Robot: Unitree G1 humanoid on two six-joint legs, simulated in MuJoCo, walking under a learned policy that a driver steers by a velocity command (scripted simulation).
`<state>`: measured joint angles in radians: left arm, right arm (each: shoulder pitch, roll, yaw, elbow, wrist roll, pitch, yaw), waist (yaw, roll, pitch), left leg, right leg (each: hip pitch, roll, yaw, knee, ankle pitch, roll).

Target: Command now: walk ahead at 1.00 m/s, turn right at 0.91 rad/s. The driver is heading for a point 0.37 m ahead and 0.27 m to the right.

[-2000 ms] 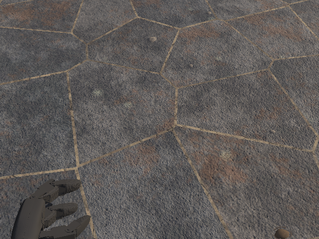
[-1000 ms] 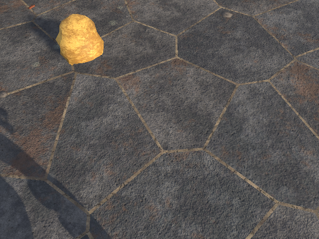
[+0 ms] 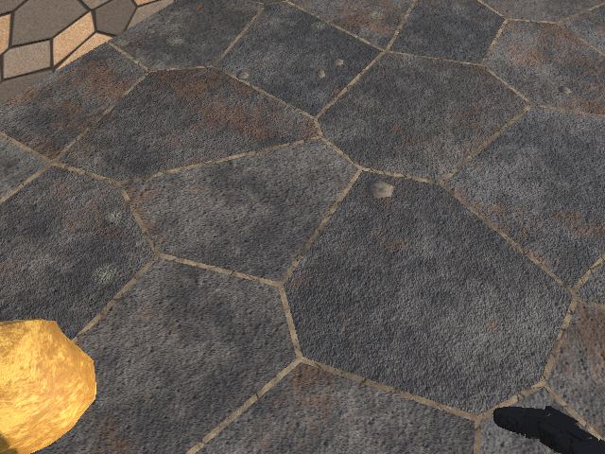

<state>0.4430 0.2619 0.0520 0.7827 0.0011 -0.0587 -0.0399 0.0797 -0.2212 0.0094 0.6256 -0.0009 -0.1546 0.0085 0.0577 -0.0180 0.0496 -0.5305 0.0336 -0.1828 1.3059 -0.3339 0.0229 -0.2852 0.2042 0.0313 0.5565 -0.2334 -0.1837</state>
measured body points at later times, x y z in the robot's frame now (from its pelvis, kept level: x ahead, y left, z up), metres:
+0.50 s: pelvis +0.42 +0.07 +0.01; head +0.43 +0.06 +0.46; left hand +0.74 +0.19 -0.05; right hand +0.26 -0.18 -0.11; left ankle +0.40 +0.22 -0.72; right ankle +0.46 -0.08 -0.62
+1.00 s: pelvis +0.78 -0.17 +0.01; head +0.79 -0.20 +0.46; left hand +1.02 -0.03 -0.10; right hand +0.74 -0.51 -0.04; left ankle +1.08 -0.24 -0.66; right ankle +0.68 -0.15 -0.72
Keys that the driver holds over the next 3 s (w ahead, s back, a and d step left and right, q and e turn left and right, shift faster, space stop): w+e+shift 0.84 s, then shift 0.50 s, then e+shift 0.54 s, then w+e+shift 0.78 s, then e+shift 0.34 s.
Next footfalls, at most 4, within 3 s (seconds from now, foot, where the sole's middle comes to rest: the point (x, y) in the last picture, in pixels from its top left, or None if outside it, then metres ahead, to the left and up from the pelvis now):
0.24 left None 0.44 0.20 -0.76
0.72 right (397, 372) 0.71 -0.18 -0.76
1.10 left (454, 248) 1.10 -0.36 -0.76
1.46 right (485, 319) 0.87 -0.41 -0.76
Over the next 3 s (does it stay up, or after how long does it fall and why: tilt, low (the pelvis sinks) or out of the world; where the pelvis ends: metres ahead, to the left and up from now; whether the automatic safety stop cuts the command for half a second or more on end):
stays up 0.57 -0.85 0.00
